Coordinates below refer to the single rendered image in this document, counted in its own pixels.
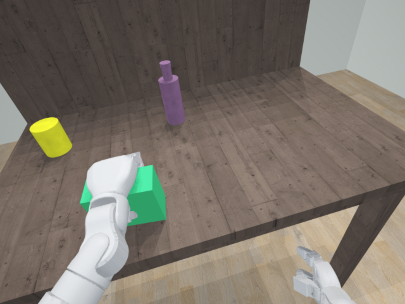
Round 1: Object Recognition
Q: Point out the table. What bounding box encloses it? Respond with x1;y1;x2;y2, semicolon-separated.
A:
0;0;405;304

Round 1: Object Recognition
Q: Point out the left robot forearm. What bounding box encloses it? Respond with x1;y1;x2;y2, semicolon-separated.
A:
38;193;128;304

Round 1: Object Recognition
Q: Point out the right robot forearm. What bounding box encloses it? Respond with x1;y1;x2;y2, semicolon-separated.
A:
320;286;356;304

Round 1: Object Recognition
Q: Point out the sponge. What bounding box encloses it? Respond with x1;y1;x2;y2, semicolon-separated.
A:
80;165;166;226

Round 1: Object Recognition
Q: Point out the right robot hand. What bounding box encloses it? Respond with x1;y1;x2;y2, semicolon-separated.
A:
293;246;341;304

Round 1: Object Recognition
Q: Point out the left robot hand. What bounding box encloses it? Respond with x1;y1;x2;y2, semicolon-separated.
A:
87;152;144;223

